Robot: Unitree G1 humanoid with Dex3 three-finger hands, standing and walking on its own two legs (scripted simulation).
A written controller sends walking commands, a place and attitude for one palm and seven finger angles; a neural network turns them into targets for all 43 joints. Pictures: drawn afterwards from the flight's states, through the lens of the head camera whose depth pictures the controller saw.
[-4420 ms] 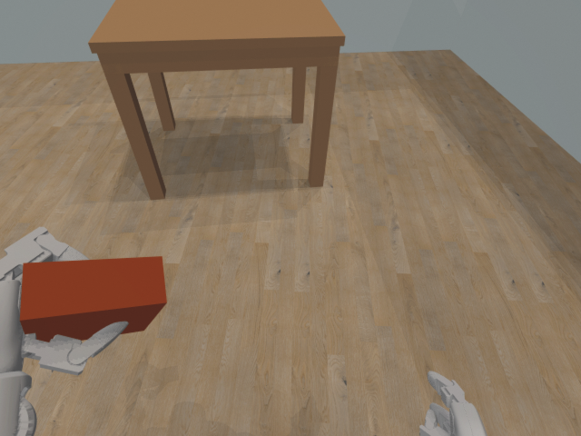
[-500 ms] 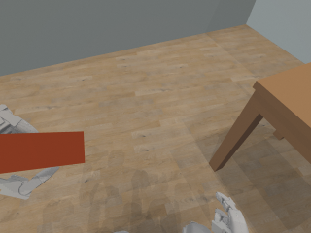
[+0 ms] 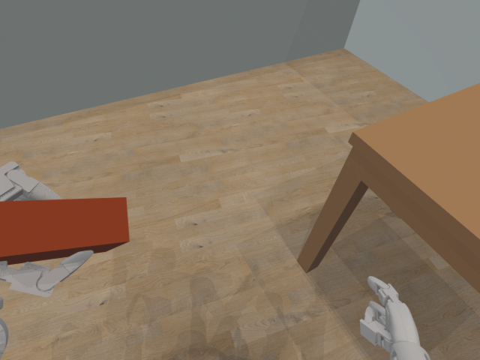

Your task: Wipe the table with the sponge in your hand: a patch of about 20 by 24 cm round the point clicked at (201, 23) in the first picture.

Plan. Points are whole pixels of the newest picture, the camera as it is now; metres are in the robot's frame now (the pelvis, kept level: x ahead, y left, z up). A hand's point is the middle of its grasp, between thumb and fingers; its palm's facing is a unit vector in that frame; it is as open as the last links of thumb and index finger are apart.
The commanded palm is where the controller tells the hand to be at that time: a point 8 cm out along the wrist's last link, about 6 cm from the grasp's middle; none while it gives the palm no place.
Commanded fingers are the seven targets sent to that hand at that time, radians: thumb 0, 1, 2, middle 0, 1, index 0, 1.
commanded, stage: turn to face it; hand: left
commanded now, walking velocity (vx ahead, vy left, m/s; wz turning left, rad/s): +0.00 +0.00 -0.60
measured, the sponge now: (79, 230) +0.22 +0.22 +0.17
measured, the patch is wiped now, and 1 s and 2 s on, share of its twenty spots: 0.00 0.00 0.00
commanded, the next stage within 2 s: none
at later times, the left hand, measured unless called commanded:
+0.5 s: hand (193, 236) +0.23 +0.08 +0.18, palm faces +0.05 -0.83 -0.55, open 9.2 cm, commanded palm +0.18 +0.15 +0.18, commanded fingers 0.00 0.10 1.30 -1.20 -1.60 -1.20 -1.60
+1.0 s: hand (270, 283) +0.18 +0.00 +0.17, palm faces -0.11 -0.87 -0.48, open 9.2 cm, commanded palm +0.15 +0.06 +0.18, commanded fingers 0.00 0.10 1.30 -1.20 -1.60 -1.20 -1.60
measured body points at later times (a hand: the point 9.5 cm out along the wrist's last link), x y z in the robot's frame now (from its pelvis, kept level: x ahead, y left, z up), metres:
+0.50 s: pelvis -0.06 -0.06 +0.00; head -0.01 -0.10 +0.44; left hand +0.22 +0.13 +0.21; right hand +0.02 -0.34 -0.11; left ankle -0.03 +0.08 -0.66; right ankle -0.02 -0.14 -0.73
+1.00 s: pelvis -0.14 -0.08 -0.01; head -0.12 -0.11 +0.43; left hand +0.18 +0.04 +0.19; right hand -0.09 -0.33 -0.11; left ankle -0.04 +0.09 -0.73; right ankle -0.16 -0.17 -0.73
